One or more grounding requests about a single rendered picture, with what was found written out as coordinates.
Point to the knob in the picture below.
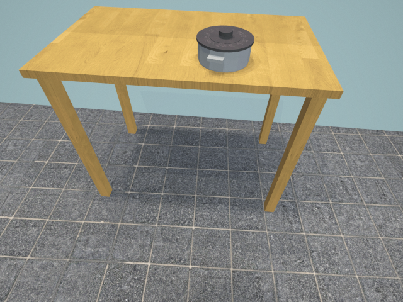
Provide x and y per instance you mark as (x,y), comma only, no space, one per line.
(225,32)

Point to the pot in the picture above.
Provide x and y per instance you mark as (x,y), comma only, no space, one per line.
(223,61)

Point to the table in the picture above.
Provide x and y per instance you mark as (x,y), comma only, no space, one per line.
(158,48)

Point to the lid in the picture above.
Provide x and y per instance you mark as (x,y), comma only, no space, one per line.
(240,40)

